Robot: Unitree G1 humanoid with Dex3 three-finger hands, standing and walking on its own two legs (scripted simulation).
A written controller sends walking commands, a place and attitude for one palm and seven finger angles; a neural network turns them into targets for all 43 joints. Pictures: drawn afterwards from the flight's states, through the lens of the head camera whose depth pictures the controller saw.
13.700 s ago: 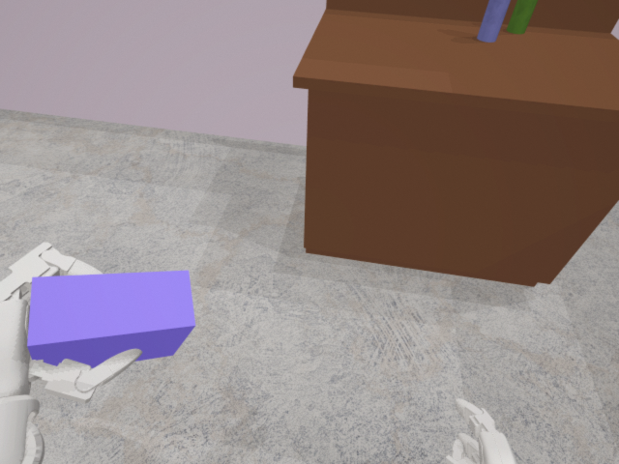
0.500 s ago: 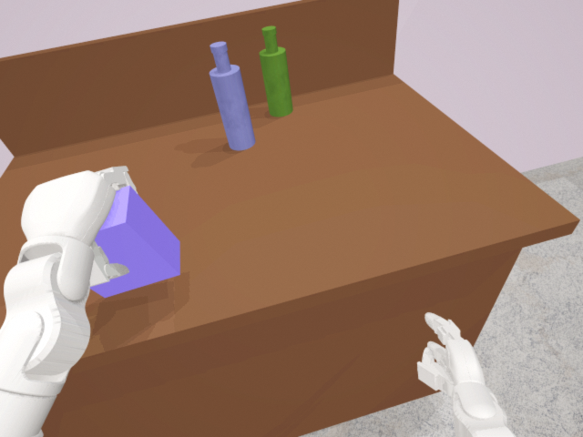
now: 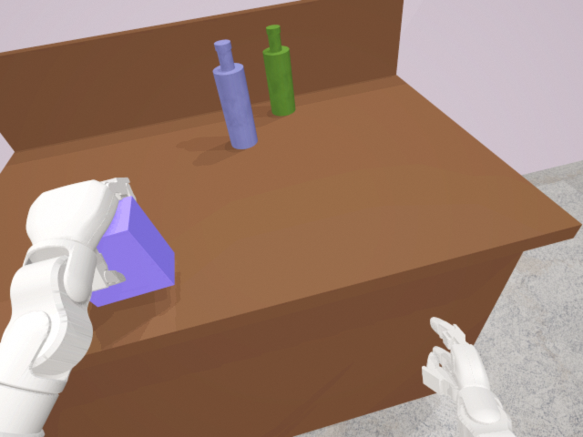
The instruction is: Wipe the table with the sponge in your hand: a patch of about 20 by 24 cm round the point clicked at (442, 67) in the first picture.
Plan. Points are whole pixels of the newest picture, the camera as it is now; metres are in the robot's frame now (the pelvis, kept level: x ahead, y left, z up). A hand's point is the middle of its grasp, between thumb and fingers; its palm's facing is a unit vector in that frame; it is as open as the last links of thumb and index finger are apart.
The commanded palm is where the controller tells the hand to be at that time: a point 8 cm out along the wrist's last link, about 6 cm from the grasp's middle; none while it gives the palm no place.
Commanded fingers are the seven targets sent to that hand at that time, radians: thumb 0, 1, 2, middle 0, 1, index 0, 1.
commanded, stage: move the sponge above the wiping area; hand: left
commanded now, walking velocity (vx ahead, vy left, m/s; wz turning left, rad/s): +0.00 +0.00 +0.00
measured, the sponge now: (122, 263) +0.26 +0.29 +0.13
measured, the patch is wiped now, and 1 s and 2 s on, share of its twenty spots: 0.00 0.00 0.00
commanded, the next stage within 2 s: lower the sponge onto the table in 1.82 s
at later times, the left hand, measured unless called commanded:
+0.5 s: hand (107, 242) +0.27 +0.30 +0.17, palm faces +0.08 -0.01 -1.00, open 10.0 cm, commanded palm +0.22 +0.30 +0.24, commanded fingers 0.00 0.10 1.30 -1.20 -1.60 -1.20 -1.60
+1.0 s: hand (90, 231) +0.27 +0.31 +0.19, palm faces +0.16 -0.02 -0.99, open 10.0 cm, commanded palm +0.21 +0.31 +0.25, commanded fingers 0.00 0.10 1.30 -1.20 -1.60 -1.20 -1.60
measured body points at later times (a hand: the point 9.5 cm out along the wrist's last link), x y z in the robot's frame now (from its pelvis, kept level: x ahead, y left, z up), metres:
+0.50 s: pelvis +0.00 -0.01 +0.00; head -0.01 -0.06 +0.44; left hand +0.26 +0.30 +0.22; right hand +0.26 -0.21 -0.08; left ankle +0.05 +0.11 -0.74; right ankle +0.02 -0.07 -0.74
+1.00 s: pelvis +0.01 +0.01 +0.00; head -0.01 -0.04 +0.45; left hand +0.25 +0.31 +0.24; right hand +0.27 -0.18 -0.07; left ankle +0.05 +0.11 -0.74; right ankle +0.02 -0.07 -0.74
